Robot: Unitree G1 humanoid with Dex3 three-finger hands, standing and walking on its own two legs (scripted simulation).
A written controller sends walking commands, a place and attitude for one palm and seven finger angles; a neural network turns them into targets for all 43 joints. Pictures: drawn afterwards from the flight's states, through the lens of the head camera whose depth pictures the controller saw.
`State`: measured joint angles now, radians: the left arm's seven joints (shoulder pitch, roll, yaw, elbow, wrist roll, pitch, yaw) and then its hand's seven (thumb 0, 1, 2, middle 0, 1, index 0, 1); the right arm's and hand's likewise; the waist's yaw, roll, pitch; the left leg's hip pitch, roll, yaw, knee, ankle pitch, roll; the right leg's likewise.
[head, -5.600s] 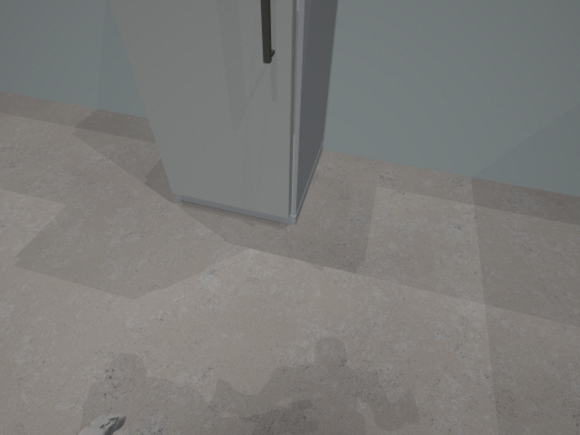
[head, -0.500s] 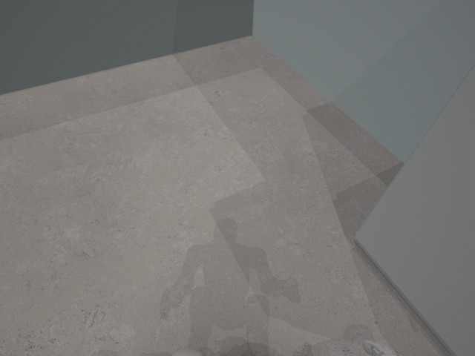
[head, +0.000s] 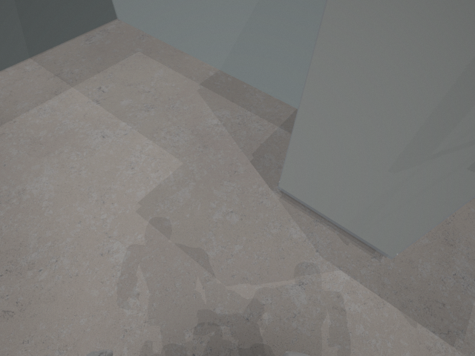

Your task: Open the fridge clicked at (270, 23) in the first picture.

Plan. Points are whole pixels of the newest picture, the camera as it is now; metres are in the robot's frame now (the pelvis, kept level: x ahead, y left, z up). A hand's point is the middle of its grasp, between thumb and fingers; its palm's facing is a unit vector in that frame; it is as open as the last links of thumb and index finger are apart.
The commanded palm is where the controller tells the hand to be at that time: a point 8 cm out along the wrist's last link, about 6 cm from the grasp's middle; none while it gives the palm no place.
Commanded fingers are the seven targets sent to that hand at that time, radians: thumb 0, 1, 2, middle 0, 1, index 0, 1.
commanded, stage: turn to face it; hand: right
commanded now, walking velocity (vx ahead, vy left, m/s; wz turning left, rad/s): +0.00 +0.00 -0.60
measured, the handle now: out of the picture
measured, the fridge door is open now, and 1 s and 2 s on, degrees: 0 0 0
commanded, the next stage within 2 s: take the last steps up to it in 0.88 s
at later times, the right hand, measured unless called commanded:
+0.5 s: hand out of the picture +0.09 -0.23 -0.14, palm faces +0.26 +0.91 -0.31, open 7.4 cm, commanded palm none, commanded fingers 0.00 -0.90 -0.90 0.20 0.30 0.20 0.30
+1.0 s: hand out of the picture -0.14 -0.19 -0.19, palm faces +0.55 +0.80 -0.24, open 7.4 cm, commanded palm none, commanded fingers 0.00 -0.90 -0.90 0.20 0.30 0.20 0.30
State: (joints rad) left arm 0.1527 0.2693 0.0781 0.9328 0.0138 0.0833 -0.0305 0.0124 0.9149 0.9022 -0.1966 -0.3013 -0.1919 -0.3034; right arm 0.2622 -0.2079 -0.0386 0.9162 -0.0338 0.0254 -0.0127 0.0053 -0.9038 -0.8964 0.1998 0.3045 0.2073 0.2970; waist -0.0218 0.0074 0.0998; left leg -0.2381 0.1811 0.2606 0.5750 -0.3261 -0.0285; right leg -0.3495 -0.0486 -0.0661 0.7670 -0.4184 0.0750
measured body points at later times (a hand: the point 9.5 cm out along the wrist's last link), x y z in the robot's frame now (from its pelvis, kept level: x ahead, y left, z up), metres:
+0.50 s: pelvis +0.00 +0.01 -0.01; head +0.05 +0.03 +0.44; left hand +0.13 +0.24 -0.16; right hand +0.08 -0.28 -0.11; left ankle +0.05 +0.11 -0.74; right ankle -0.02 -0.13 -0.73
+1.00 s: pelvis -0.03 +0.00 -0.01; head -0.02 -0.04 +0.44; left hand +0.19 +0.16 -0.14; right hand -0.17 -0.23 -0.17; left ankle +0.04 +0.12 -0.72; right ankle -0.09 -0.09 -0.74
